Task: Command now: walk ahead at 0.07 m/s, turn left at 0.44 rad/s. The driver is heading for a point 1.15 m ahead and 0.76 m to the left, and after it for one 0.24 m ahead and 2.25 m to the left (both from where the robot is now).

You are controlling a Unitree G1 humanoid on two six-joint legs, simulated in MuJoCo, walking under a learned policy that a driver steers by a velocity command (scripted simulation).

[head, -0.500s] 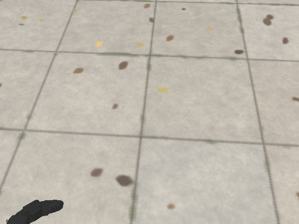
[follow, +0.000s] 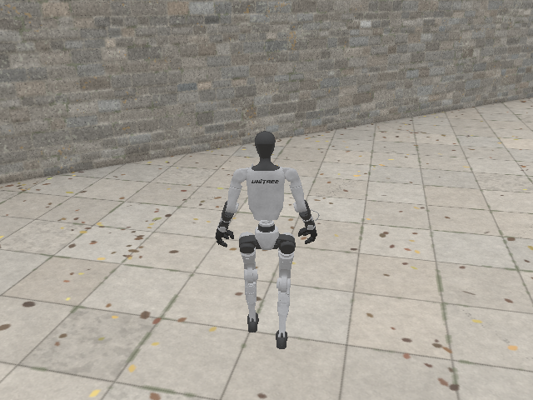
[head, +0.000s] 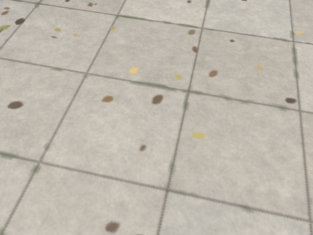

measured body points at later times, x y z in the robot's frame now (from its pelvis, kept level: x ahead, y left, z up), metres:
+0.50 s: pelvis +0.06 -0.05 +0.02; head +0.10 -0.07 +0.47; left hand +0.09 +0.26 -0.07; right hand +0.30 -0.28 -0.08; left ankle +0.02 +0.08 -0.65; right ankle +0.11 -0.16 -0.72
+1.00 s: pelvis +0.04 -0.01 +0.02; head +0.07 +0.03 +0.47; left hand -0.01 +0.31 -0.09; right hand +0.34 -0.15 -0.05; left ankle +0.00 +0.07 -0.72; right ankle +0.13 -0.14 -0.64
